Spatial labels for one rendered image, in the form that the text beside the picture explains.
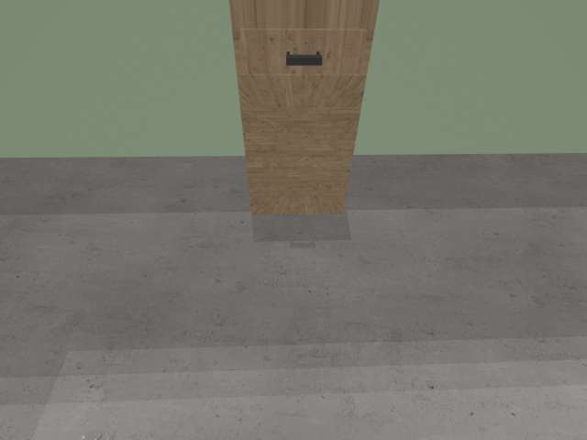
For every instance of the cabinet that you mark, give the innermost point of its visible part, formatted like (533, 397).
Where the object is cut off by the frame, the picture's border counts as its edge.
(300, 130)

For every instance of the handle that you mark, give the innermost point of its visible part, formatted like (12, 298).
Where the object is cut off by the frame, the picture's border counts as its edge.
(304, 60)

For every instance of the drawer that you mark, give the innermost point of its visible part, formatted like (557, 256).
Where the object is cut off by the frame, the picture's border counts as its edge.
(264, 50)

